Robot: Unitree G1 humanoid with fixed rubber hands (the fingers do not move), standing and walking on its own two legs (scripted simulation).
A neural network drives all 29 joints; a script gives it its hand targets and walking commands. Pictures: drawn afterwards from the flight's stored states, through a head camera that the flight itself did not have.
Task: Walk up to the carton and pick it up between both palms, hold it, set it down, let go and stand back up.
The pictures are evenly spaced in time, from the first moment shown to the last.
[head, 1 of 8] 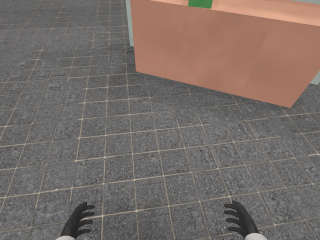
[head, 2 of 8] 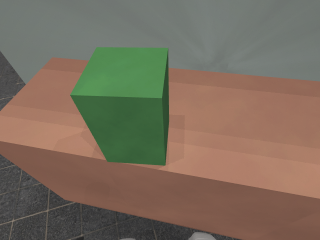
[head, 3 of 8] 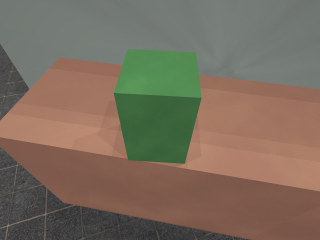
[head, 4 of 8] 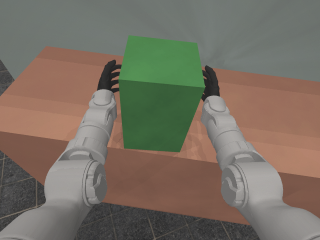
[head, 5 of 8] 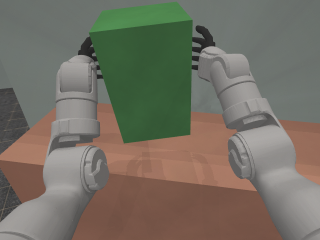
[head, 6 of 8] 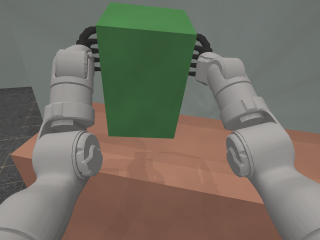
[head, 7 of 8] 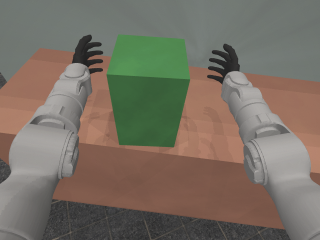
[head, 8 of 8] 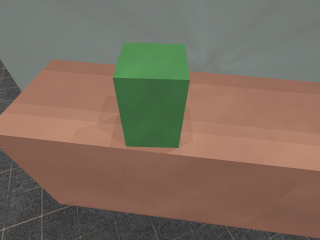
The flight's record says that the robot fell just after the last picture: no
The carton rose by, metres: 0.26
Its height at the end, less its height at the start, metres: +0.00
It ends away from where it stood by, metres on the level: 0.02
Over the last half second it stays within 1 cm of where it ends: yes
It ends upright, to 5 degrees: yes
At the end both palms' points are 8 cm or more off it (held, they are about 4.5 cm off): yes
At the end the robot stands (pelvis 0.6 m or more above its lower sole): yes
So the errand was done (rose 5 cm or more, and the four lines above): yes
